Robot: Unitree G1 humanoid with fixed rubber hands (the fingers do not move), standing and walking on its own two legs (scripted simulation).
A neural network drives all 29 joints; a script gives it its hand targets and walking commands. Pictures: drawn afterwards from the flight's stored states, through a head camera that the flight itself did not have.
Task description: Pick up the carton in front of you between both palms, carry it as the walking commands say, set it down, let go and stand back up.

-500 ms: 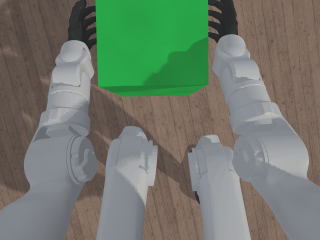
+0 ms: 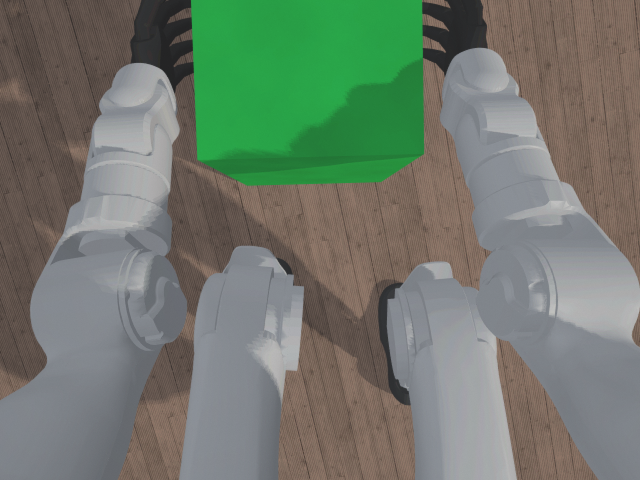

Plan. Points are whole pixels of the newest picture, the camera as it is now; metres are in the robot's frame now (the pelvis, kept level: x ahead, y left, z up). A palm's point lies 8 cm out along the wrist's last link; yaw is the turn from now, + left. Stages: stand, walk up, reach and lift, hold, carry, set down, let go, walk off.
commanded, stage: set down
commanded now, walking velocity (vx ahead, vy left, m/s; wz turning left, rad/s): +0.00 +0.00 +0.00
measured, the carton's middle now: (310, 92) +0.51 +0.08 -0.24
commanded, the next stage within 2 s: let go in 1.58 s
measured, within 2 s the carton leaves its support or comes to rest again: rests again in 0.32 s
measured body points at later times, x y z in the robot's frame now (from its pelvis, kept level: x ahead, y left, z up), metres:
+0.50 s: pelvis +0.00 +0.01 -0.01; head +0.37 +0.04 +0.25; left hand +0.49 +0.29 -0.20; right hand +0.54 -0.11 -0.20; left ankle +0.13 +0.12 -0.34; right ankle +0.10 -0.11 -0.34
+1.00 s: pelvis +0.01 +0.01 +0.08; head +0.33 +0.05 +0.39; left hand +0.51 +0.29 -0.04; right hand +0.55 -0.10 -0.04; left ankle +0.13 +0.12 -0.34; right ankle +0.10 -0.11 -0.34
